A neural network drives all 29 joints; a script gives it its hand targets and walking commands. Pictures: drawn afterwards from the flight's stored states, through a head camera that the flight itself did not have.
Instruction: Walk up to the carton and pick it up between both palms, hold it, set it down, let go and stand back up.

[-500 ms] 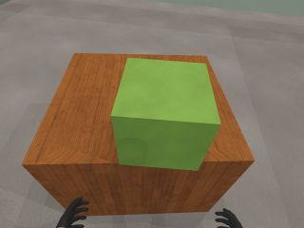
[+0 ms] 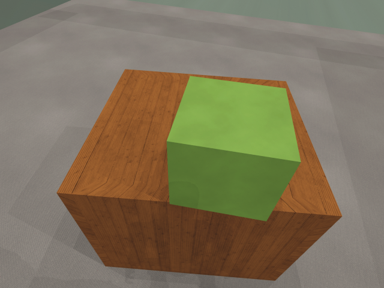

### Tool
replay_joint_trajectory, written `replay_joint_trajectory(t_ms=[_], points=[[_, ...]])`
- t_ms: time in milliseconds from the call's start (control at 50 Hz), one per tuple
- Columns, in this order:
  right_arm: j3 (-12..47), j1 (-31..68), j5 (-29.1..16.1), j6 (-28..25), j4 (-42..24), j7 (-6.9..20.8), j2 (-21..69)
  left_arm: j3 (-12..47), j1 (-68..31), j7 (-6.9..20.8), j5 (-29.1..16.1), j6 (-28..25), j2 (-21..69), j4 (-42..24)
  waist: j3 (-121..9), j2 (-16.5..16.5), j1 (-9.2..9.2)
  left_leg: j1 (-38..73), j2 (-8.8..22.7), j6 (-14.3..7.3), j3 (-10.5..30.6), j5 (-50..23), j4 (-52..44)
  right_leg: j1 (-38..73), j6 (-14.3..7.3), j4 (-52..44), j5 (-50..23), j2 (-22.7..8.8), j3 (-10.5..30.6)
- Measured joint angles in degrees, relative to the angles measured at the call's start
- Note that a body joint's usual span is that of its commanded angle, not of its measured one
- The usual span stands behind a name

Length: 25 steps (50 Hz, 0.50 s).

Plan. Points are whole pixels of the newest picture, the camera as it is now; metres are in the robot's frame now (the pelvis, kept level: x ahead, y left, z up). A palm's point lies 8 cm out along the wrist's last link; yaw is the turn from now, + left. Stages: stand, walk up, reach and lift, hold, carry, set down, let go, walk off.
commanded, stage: stand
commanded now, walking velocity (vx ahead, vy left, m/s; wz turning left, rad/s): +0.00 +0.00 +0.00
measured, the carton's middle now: (227, 146) +0.50 -0.09 +0.00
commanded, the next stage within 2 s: none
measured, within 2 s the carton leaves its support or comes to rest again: neither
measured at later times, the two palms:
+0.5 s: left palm out of the picture -0.07 +0.19 -0.15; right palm out of the picture -0.03 -0.23 -0.15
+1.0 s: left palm out of the picture -0.07 +0.17 -0.15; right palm out of the picture -0.04 -0.22 -0.15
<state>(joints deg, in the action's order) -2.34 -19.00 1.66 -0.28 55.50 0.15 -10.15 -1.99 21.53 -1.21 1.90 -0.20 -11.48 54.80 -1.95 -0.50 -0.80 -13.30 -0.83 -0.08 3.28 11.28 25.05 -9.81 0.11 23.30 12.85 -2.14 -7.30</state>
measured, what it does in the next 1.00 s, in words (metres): stands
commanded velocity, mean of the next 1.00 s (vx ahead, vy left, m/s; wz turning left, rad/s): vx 0.00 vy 0.00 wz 0.00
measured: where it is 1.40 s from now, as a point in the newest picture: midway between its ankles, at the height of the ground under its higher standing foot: outside the picture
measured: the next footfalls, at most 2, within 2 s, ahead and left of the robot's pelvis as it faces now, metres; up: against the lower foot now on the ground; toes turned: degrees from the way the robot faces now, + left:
none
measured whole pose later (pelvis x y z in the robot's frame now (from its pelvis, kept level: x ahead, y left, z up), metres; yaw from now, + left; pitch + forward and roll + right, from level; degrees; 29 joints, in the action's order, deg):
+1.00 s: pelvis -0.01 -0.03 +0.00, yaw +2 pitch -1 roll -1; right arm 0.2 -21.1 1.1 -0.1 65.2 -2.2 -5.0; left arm -2.5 22.5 -2.3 0.7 0.1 -6.0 65.9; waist -0.9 -0.1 -0.4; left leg -14.4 0.5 2.2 5.8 11.0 25.8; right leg -10.4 -2.2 24.5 13.7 -0.7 -9.6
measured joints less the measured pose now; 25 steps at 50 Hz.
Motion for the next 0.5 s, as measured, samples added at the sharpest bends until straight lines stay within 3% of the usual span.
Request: replay_joint_trajectory(t_ms=[500], points=[[1.6,-2.6,-0.5,0.2,7.4,-1.4,3.5,0.4,2.0,-0.7,-0.7,-0.1,4.2,9.3,-0.5,0.5,0.23,-1.5,1.0,1.7,1.8,-0.7,0.4,-1.5,-1.8,1.4,0.5,1.0,-1.6]])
